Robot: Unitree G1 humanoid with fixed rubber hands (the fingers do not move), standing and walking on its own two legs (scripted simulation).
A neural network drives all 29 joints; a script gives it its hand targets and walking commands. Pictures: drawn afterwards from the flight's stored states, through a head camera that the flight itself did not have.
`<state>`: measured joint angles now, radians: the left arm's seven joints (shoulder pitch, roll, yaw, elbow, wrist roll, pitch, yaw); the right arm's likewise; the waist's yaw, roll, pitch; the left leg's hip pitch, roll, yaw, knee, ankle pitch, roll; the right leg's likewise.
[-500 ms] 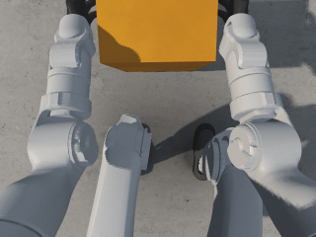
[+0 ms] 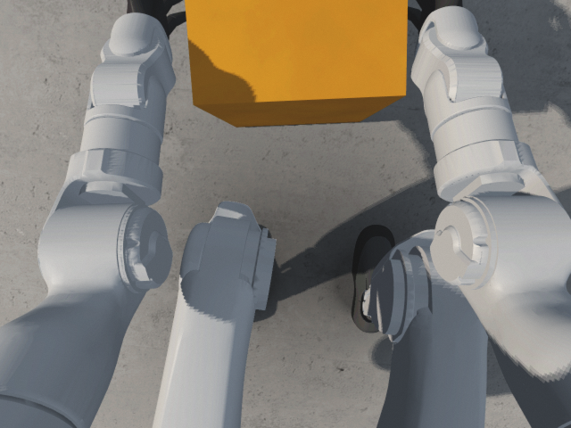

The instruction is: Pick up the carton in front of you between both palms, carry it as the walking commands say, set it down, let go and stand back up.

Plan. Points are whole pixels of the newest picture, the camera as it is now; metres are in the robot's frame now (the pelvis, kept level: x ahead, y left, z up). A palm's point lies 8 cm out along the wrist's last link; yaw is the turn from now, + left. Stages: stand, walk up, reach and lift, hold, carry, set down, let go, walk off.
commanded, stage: set down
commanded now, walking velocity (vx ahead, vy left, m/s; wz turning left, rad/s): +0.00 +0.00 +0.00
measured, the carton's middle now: (295, 36) +0.53 +0.06 -0.24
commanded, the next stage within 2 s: let go in 1.94 s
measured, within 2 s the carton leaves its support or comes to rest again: neither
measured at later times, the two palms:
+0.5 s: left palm (148, 19) +0.51 +0.22 -0.16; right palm (439, 13) +0.55 -0.09 -0.16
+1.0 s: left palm (111, 10) +0.51 +0.26 -0.16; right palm (481, 5) +0.56 -0.13 -0.16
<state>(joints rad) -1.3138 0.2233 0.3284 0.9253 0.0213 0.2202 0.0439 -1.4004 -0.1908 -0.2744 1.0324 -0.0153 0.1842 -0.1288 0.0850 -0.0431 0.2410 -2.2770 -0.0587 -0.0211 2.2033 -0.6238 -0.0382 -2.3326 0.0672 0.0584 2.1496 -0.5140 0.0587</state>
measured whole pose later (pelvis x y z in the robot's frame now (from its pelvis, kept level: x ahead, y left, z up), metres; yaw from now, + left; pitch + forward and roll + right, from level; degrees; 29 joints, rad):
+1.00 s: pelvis +0.00 +0.00 +0.00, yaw +0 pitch +36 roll +0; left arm -1.35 0.41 0.15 1.06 -0.22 0.04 0.06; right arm -1.40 -0.37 -0.07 1.05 0.20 0.07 -0.11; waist 0.08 -0.02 0.35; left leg -2.22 -0.07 -0.03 2.23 -0.63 -0.04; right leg -2.26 0.05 0.05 2.18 -0.54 0.06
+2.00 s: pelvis +0.03 -0.01 +0.25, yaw +0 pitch +45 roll +1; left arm -1.05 0.31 0.37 0.87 -0.02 0.15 -0.09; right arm -1.10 -0.18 -0.27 0.84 -0.06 0.20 -0.11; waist 0.09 -0.05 -0.08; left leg -1.64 -0.03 -0.05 1.27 -0.41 -0.03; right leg -1.68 0.03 0.05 1.24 -0.34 0.02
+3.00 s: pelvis +0.11 -0.03 +0.40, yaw +1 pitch -2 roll +0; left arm 0.22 0.20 0.06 0.43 0.02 0.09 -0.10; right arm 0.24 -0.21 -0.05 0.42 -0.02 0.09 0.06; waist 0.00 0.01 0.10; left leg -0.13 0.01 -0.08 0.44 -0.27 -0.04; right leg -0.17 0.03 0.02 0.45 -0.24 -0.02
